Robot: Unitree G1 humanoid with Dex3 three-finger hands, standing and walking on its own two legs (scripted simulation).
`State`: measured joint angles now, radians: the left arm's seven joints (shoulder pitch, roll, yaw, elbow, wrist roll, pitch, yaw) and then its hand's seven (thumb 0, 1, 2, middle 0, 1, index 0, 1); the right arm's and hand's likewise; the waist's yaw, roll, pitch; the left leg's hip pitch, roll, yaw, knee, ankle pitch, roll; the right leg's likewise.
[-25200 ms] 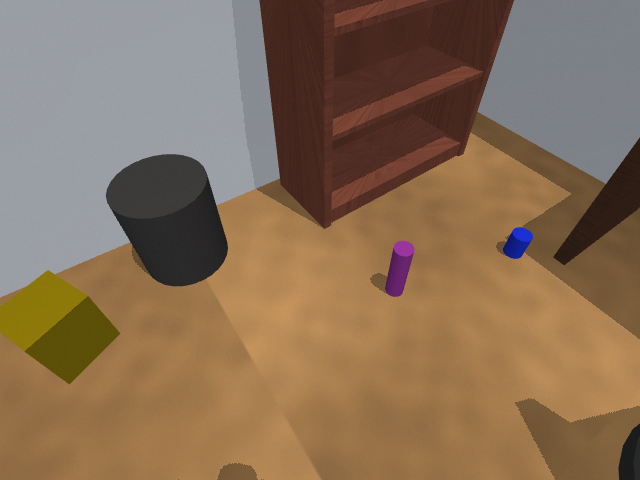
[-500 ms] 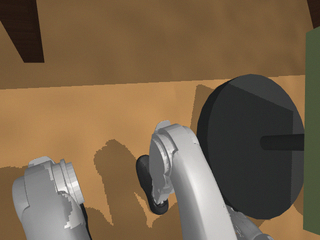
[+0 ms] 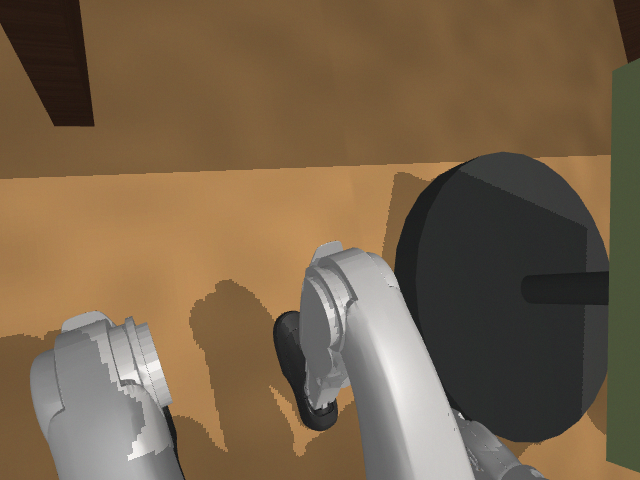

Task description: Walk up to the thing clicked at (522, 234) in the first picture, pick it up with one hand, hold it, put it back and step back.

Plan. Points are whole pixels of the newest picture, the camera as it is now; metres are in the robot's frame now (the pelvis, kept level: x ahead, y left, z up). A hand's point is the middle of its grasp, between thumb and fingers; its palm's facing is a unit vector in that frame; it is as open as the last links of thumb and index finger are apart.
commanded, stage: close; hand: left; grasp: from above
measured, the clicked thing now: out of the picture +0.47 +0.32 -0.26
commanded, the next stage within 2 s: settle in 0.04 s
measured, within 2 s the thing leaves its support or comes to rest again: leaves its support in 0.54 s
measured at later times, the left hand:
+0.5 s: hand out of the picture +0.45 +0.32 -0.22, palm faces -0.45 -0.11 -0.88, open 10.9 cm
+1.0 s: hand out of the picture +0.45 +0.33 -0.12, palm faces -0.49 -0.10 -0.87, open 10.6 cm
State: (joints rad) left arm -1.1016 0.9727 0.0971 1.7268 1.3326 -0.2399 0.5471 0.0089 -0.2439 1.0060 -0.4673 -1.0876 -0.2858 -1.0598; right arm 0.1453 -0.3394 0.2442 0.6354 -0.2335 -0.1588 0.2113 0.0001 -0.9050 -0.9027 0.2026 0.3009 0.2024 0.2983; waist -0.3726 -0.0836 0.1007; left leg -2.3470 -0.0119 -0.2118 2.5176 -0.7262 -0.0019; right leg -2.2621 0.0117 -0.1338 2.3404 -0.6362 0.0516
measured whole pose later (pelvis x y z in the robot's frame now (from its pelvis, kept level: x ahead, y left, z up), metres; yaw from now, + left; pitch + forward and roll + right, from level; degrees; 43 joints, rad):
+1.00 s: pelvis +0.00 -0.01 +0.04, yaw +5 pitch +36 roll -9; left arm -0.98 0.76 0.06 1.34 1.21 -0.16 0.24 0.04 -0.15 0.83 -0.59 -0.92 -0.52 -0.93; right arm 0.15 -0.31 0.09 0.65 -0.12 -0.05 0.16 0.00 -0.92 -0.90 0.20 0.30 0.20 0.30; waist -0.25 0.02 -0.03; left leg -2.26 -0.02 -0.14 2.34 -0.71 -0.01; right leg -2.21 -0.02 -0.08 2.23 -0.65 0.04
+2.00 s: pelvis +0.01 +0.00 +0.22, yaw +9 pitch +31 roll -5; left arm -0.52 0.57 -0.05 0.79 1.01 -0.05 0.05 0.04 -0.14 0.80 -0.61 -0.89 -0.54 -0.89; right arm 0.16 -0.27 -0.01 0.64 0.01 0.06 0.02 0.00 -0.91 -0.90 0.20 0.30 0.20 0.30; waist -0.12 0.05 -0.18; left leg -1.68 0.00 -0.07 1.78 -0.64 0.01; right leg -1.64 -0.02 -0.04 1.70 -0.59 0.04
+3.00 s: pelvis +0.08 +0.00 +0.43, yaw +10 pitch +9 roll -1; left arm -0.32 0.36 -0.20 0.86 0.99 0.04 0.14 0.04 -0.12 0.78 -0.59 -0.89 -0.53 -0.88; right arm 0.25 -0.25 -0.04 0.74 0.04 0.02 -0.05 0.01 -0.91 -0.90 0.20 0.30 0.20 0.30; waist -0.06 0.03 -0.07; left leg -0.56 0.02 0.00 0.78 -0.38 -0.01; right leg -0.57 -0.01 0.00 0.75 -0.35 0.02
